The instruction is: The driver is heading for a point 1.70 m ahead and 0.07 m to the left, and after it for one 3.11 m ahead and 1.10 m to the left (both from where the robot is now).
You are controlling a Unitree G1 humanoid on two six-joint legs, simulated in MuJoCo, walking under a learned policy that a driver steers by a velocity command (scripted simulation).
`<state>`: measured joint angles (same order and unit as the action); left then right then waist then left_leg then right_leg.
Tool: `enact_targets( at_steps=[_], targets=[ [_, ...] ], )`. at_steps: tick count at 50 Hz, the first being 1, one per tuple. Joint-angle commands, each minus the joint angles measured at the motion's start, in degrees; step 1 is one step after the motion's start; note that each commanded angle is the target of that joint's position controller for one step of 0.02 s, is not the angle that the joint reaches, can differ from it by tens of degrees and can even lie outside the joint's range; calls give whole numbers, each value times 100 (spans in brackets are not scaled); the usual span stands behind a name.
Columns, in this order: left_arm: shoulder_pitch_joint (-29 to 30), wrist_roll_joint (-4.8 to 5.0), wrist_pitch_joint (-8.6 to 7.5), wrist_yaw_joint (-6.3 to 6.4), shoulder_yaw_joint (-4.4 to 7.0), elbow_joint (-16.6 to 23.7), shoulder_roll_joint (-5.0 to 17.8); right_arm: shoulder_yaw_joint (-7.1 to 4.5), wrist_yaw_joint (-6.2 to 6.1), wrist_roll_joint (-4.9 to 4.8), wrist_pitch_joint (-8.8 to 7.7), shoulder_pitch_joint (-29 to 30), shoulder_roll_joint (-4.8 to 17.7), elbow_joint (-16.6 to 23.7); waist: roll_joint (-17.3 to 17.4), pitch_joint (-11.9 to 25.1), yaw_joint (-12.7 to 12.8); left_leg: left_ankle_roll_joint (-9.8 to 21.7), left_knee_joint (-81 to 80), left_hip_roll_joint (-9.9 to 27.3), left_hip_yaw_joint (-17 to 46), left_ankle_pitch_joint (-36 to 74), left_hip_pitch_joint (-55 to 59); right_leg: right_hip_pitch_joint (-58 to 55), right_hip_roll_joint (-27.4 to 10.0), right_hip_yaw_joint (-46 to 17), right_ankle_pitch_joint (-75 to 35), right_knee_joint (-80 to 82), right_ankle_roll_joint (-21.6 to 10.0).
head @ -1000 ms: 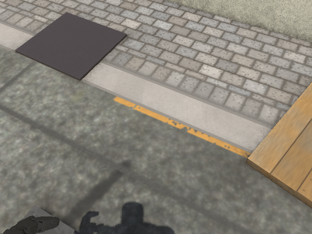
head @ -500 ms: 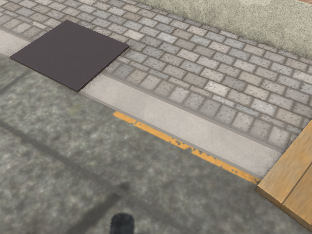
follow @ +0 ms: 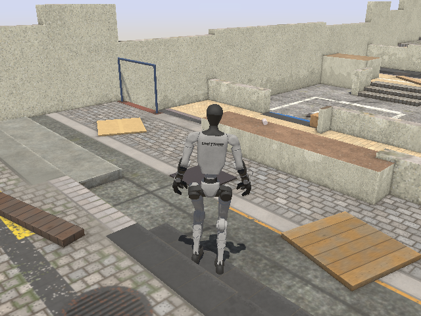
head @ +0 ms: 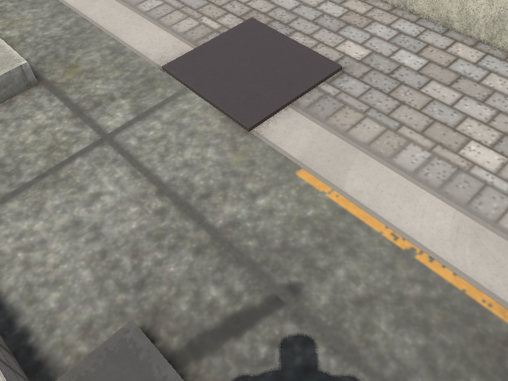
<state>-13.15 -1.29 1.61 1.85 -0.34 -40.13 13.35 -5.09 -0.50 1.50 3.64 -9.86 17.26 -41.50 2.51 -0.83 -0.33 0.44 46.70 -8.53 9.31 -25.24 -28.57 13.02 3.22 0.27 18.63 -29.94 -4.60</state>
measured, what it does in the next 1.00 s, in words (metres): steps on the spot: left foot, then right foot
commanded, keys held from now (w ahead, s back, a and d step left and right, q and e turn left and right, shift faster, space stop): q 0.24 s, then no key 0.46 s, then w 0.30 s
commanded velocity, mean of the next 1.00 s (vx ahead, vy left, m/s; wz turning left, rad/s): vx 0.07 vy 0.00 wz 0.27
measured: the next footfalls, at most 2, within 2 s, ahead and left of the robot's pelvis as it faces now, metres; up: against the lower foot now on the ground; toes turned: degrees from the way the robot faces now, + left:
left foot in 0.44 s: +0.03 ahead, +0.11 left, +0.00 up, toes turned +14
right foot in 0.74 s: +0.02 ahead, -0.08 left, +0.00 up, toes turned +14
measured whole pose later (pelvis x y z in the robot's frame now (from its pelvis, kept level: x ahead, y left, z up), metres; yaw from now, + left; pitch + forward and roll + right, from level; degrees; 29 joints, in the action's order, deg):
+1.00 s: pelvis +0.03 +0.03 +0.01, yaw +14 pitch -1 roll +0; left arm -26.5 -0.8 -0.8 -1.1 2.6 -48.9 13.6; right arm -1.6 1.3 1.3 -0.5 -8.6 14.3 -46.0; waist -1.0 -0.7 3.3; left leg 3.9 30.9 -2.1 -3.6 -16.5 -18.0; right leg 1.8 1.1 0.1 18.6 -20.8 -2.6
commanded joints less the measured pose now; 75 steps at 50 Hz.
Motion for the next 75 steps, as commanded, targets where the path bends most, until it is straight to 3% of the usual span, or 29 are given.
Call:
enact_targets(
  at_steps=[1,4,13,19,21,22,23,24,25,27,29,36,38,39,40,42,46,51,52,53,54,55,57,60,62,64,67,70,75],
  targets=[
    [132,-40,-107,-6,214,482,742,-200,29,56,-130,76,686,365,-678,-29,-157,-128,1701,319,-205,111,-1474,-993,-1814,-1499,-3122,1310,-299],
    [139,-35,-134,-24,178,549,524,-169,217,-1,23,-190,595,279,-923,254,-149,-328,2600,453,-634,635,-1207,-873,-1345,-417,-4210,1102,-388],
    [-665,-24,-145,-81,343,313,778,110,296,4,118,697,122,706,-879,34,328,-314,858,883,-1032,783,-1078,-1220,-1701,-87,-3052,1261,-696],
    [-533,-49,-96,-188,375,228,888,201,191,-116,1,841,35,773,-956,132,246,13,-676,672,-1310,91,378,-781,-1829,-123,-2641,952,-898],
    [-449,5,-41,-182,386,180,907,245,135,-101,-110,461,-45,644,-758,242,-4,162,-1915,634,-1288,866,1257,-577,-1711,25,-2718,435,-664],
    [-574,12,-36,-186,378,125,845,246,90,-21,-204,189,35,545,-486,421,-105,226,-2590,821,-926,1597,2103,-181,-1532,199,-2439,-15,-364],
    [-681,21,-52,-211,282,317,524,198,45,118,-302,-327,413,503,371,1085,-169,435,-2690,2101,472,2617,3443,684,-1242,511,-780,-1012,-8],
    [-570,73,14,-268,171,495,139,200,-15,-7,-291,8,553,544,1090,877,-81,1334,-2737,3009,1671,4003,3016,1539,-353,520,1503,-1393,332],
    [-408,0,110,-283,248,418,454,270,-47,-120,-290,-100,249,432,512,752,-207,1581,-2719,2807,1305,3661,2793,1471,-473,-35,1608,-1799,455],
    [-598,34,140,-354,261,223,423,372,-87,-83,-283,567,55,466,431,449,114,1319,-2955,2147,361,2982,1826,955,-354,-24,931,-1980,560],
    [-815,-61,160,-361,296,64,480,376,-150,-48,-319,835,59,471,561,490,248,1170,-2881,1799,-134,3346,1348,484,-212,160,507,-2253,601],
    [-911,-19,124,-288,111,-106,12,447,-119,-58,-281,709,-40,236,322,502,283,922,-2576,1599,-19,1094,813,-506,-69,380,-91,-262,404],
    [-1129,-157,-2,-257,146,-171,300,437,-105,-72,-229,239,-82,31,-272,161,209,467,-2164,1359,84,-710,80,-1081,-713,-591,617,830,48],
    [-1302,-48,-14,-249,340,-239,921,438,-38,-136,-288,340,-141,148,-1186,-150,209,309,-1419,607,-767,-527,-341,-754,-1227,-1617,2256,1304,-411],
    [-1385,-2,-13,-274,401,-316,983,365,-1,-72,-351,750,140,173,-1341,-709,488,221,-701,495,-1178,-190,-687,-314,-1855,-2719,3453,2108,-838],
    [-1125,-41,-100,-262,338,-296,717,293,66,-70,-465,1103,196,220,-1106,-1129,434,262,-440,750,-1125,239,-657,-211,-2030,-2803,2810,2501,-936],
    [-975,37,-323,-272,435,-414,749,308,199,-28,-530,1005,-34,111,-932,-646,352,320,-1230,596,-1316,646,226,-679,-1461,-1615,1054,2213,-655],
    [-1017,48,-363,-282,499,-590,763,253,140,20,-545,356,11,-125,-790,-386,59,408,-2029,554,-1360,964,1843,-125,-1302,-1094,696,1721,-525],
    [-979,25,-371,-268,469,-587,645,208,92,30,-587,-168,129,-293,-660,-256,-162,472,-2132,743,-1075,825,2577,297,-1182,-890,535,1287,-448],
    [-833,65,-397,-299,395,-440,416,112,21,57,-632,-828,450,-427,-76,109,-461,747,-2334,1394,-36,57,3602,1180,-836,-488,448,283,-254],
    [-618,37,-391,-329,352,-257,268,-20,-14,50,-621,-1657,878,-622,824,404,-806,1327,-3123,2440,1864,-1412,4227,2176,-134,244,766,-1339,6],
    [-430,-66,-350,-330,449,-182,616,-31,1,25,-626,-1943,931,-797,679,70,-828,1652,-3492,2833,2870,-1730,4097,3015,-5,-69,1271,-2484,15],
    [-453,-62,-408,-399,421,-241,547,65,11,-2,-708,-1279,573,-678,38,-335,-365,1531,-3498,2560,1967,-590,3396,3116,-400,-428,551,-2969,4],
    [-684,-170,-398,-425,381,-432,432,168,-2,-4,-883,-942,310,-736,46,-76,53,1350,-3427,2122,470,3518,2540,1917,-397,-103,-33,-2759,322],
    [-640,-112,-386,-438,384,-442,371,207,-18,-77,-942,-1050,209,-882,139,47,181,1233,-3011,1711,-403,5498,2317,1603,-253,-23,-677,-2578,482],
    [-429,-90,-318,-448,314,-420,207,223,-22,-70,-917,-1081,188,-983,140,51,223,1057,-2737,1525,-832,5678,1883,1254,-215,87,-1629,-2099,442],
    [195,-141,-315,-447,336,-243,352,254,-105,-91,-900,-1518,133,-1231,178,-26,-18,1102,-2330,1805,-444,5139,2530,2144,-433,-335,-2409,-1718,329],
    [798,-159,-381,-440,306,-122,352,307,-245,-81,-819,-1729,37,-1369,-28,-179,-187,1027,-1627,1687,-357,3387,2306,2028,-570,-469,-3473,-514,300],
    [792,70,-471,-512,239,-414,205,345,-304,41,-702,-2066,-121,-1424,-263,-517,-432,940,-470,1451,-124,2059,1445,872,-661,-290,-4228,922,237]
  ],
)
Keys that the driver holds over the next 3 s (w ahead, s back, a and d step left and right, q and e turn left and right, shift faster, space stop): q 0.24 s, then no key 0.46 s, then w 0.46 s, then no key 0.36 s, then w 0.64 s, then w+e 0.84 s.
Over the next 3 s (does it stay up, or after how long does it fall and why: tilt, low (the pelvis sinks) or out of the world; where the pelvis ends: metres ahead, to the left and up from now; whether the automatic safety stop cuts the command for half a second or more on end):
stays up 0.94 0.37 -0.12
